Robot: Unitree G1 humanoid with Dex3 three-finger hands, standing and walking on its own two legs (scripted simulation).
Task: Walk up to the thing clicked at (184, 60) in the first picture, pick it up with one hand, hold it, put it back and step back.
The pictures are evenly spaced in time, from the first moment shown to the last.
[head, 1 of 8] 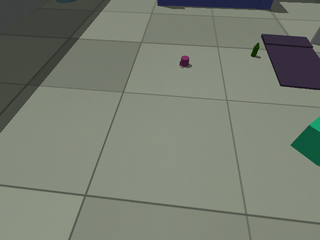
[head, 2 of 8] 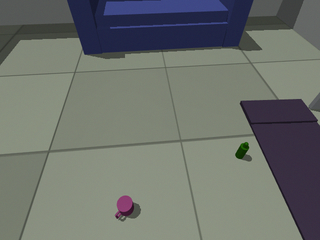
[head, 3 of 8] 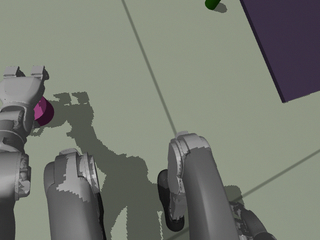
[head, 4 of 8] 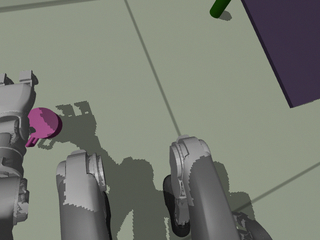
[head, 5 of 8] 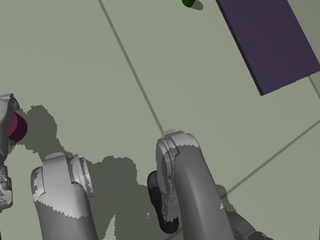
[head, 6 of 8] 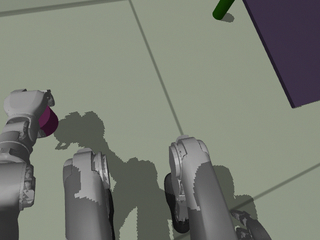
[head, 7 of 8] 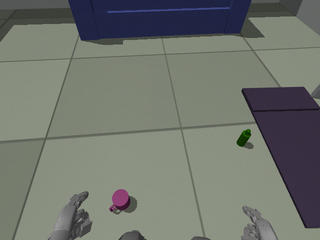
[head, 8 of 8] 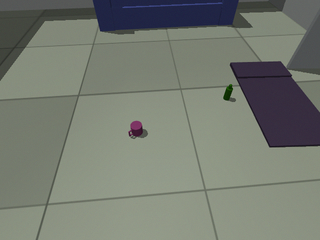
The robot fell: no
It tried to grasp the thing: yes
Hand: left
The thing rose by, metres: 0.66
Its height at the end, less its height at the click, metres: +0.00
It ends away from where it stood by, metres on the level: 0.04
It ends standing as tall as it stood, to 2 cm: yes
